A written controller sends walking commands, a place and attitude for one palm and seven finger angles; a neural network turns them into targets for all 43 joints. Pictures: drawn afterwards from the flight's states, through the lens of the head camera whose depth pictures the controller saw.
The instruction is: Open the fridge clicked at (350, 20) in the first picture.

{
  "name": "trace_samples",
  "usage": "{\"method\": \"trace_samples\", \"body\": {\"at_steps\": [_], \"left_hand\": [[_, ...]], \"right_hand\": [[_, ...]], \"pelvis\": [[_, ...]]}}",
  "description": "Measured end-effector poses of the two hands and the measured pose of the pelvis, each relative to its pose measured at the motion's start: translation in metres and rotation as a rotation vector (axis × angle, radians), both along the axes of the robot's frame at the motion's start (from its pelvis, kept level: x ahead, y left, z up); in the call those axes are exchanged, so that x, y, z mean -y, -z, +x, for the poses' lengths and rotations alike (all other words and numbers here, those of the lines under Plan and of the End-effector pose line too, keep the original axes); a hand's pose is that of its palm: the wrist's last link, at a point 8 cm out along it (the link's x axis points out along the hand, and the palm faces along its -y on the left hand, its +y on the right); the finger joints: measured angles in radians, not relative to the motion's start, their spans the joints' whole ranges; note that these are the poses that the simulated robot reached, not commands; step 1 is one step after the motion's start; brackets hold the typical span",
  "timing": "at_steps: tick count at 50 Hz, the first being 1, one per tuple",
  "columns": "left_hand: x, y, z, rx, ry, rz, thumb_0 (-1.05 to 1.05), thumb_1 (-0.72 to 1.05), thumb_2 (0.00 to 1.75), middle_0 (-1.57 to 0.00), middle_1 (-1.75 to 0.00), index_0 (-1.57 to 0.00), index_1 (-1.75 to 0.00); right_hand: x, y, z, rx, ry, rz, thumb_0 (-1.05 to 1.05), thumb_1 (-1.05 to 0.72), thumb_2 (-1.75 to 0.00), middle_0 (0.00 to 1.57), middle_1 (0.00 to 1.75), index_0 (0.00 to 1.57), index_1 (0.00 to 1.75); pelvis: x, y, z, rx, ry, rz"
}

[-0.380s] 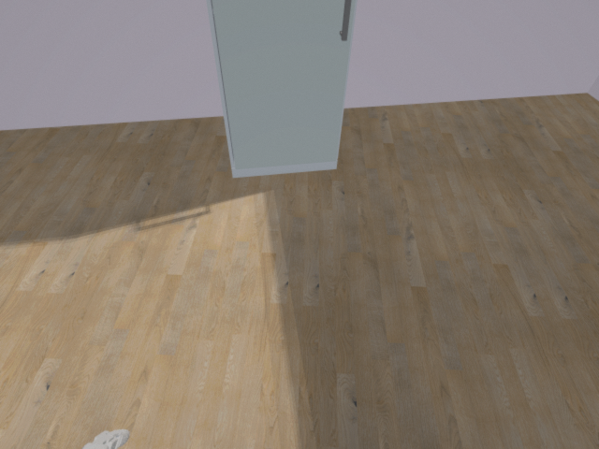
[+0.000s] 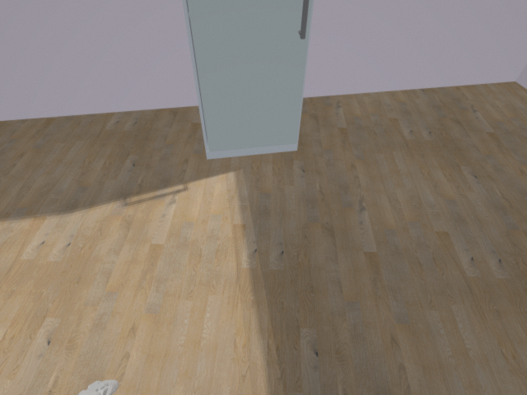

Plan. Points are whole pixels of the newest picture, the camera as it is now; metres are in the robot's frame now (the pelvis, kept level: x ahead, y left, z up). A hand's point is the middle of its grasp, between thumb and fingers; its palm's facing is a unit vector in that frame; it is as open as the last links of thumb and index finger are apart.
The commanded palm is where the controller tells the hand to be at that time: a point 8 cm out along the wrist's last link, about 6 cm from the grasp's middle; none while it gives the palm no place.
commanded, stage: stand and wait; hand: right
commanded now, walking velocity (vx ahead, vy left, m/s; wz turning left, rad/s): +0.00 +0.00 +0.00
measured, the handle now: out of the picture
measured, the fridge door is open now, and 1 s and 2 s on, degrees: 0 0 0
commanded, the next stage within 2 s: look at it before walking up in 0.44 s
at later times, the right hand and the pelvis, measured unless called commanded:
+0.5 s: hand out of the picture +0.07 -0.24 -0.15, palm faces -0.04 +0.94 -0.34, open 7.4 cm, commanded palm none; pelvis -0.01 +0.00 +0.00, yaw +0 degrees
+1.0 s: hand out of the picture +0.07 -0.24 -0.16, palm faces -0.05 +0.94 -0.32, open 7.4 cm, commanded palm none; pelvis +0.00 +0.00 +0.00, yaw +1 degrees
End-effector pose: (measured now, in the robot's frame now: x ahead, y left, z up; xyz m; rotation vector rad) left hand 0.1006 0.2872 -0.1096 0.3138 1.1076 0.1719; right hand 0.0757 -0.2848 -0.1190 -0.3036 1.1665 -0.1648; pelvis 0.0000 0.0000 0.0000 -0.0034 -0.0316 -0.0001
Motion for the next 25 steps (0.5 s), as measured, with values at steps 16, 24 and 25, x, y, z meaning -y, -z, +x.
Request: {"method": "trace_samples", "body": {"at_steps": [16, 24, 25], "left_hand": [[-0.012, 0.008, -0.045, -0.108, -0.046, 0.003, 0.01, 0.9, 0.9, -0.2, -0.29, -0.21, -0.3], [-0.01, 0.009, -0.048, -0.109, -0.051, -0.009, 0.01, 0.9, 0.9, -0.2, -0.29, -0.21, -0.3], [-0.009, 0.009, -0.048, -0.108, -0.051, -0.01, 0.01, 0.9, 0.9, -0.2, -0.29, -0.21, -0.3]], "right_hand": [[0.004, -0.002, -0.018, -0.053, 0.009, -0.021, 0.01, -0.91, -0.9, 0.2, 0.3, 0.2, 0.3], [0.002, -0.004, -0.014, -0.042, 0.001, -0.023, 0.01, -0.91, -0.9, 0.2, 0.3, 0.2, 0.3], [0.002, -0.005, -0.013, -0.04, 0.0, -0.023, 0.01, -0.91, -0.9, 0.2, 0.3, 0.2, 0.3]], "pelvis": [[-0.004, -0.002, -0.008, 0.004, -0.004, 0.0], [-0.005, -0.003, -0.009, 0.004, -0.008, -0.001], [-0.005, -0.003, -0.009, 0.004, -0.009, -0.001]]}}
